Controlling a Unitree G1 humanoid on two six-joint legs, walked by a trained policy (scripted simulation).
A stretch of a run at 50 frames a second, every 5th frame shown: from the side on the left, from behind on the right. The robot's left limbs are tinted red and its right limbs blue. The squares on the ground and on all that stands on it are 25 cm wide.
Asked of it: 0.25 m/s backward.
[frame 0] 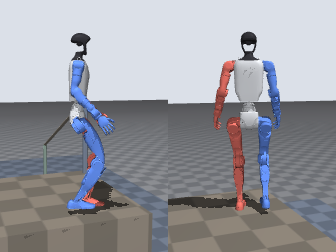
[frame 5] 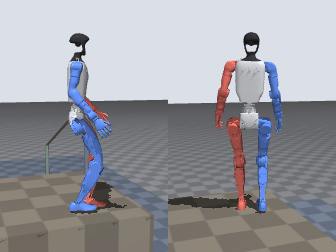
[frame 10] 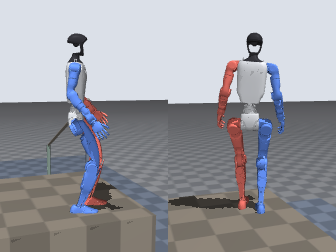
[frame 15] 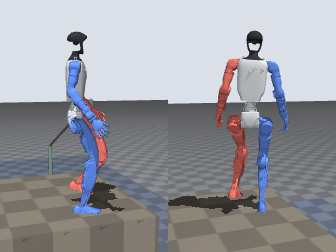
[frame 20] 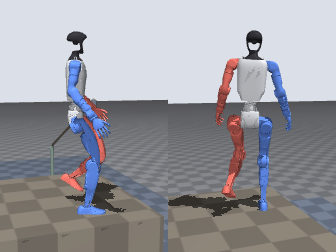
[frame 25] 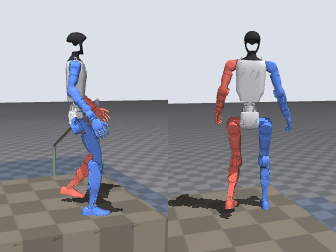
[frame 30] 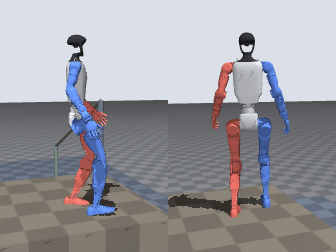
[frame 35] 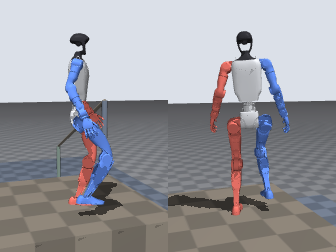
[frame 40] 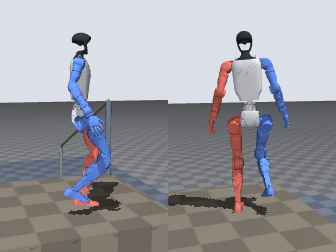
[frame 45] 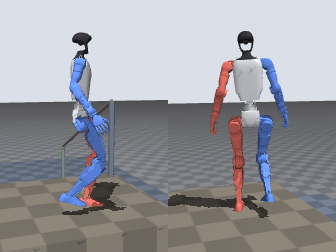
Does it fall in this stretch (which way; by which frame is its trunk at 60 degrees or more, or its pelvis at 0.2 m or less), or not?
no
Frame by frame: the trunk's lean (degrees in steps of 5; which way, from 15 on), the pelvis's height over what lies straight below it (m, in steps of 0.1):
0: 5, 0.8
5: 5, 0.8
10: 5, 0.8
15: 5, 0.8
20: 5, 0.8
25: 0, 0.8
30: 0, 0.8
35: 5, 0.8
40: 5, 0.8
45: 5, 0.8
